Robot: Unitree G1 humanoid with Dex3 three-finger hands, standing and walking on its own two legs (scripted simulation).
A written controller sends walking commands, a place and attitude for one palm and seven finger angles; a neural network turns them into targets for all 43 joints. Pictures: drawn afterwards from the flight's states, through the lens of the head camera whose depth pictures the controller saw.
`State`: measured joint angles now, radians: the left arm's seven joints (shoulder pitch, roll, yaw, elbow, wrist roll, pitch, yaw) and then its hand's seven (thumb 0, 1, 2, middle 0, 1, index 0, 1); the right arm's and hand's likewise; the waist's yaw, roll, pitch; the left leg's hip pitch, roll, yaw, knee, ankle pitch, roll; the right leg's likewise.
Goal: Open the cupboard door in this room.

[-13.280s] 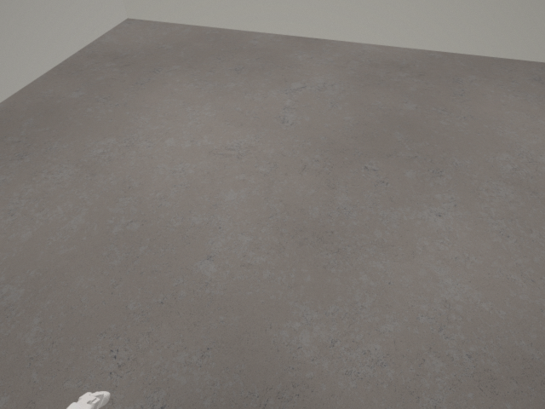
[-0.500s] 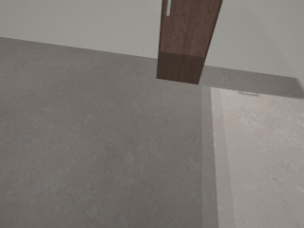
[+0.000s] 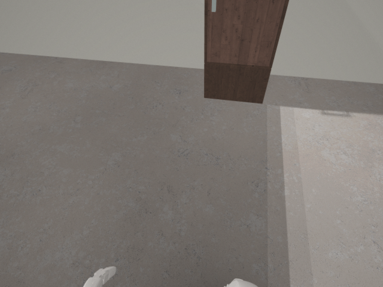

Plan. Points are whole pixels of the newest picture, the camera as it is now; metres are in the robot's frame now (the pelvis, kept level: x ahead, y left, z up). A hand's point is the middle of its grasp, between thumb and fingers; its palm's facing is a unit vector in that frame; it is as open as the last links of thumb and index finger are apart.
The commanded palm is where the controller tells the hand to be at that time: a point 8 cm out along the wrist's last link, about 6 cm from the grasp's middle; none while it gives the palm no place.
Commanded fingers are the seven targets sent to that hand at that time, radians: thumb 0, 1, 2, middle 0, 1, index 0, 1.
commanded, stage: turn or walk to find it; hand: left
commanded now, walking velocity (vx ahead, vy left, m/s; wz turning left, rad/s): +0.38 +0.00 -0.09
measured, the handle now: out of the picture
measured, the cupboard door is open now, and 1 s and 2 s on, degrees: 0 0 0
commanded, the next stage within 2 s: stand and wait in 0.54 s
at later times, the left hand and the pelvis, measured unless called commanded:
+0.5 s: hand out of the picture +0.09 +0.21 -0.16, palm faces +0.06 -0.99 -0.13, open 7.4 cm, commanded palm none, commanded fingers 0.00 0.90 0.90 -0.20 -0.30 -0.20 -0.30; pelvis +0.16 +0.04 +0.02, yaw -3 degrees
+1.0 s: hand (152, 180) +0.43 +0.14 -0.14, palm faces -0.10 -0.97 -0.21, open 7.3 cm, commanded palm none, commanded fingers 0.00 0.90 0.90 -0.20 -0.30 -0.20 -0.30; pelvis +0.31 -0.01 +0.02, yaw -4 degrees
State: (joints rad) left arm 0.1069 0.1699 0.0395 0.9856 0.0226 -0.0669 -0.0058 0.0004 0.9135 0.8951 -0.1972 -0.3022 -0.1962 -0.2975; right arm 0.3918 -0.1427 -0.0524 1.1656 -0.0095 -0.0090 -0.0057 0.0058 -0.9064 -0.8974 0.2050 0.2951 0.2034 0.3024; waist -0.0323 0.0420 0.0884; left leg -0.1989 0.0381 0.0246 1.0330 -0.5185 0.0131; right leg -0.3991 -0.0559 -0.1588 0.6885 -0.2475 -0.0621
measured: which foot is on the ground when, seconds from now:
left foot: up 0.00-0.40, down 0.42-0.84, up 0.86-1.00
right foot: down 0.00-0.42, up 0.44-0.80, down 0.82-1.00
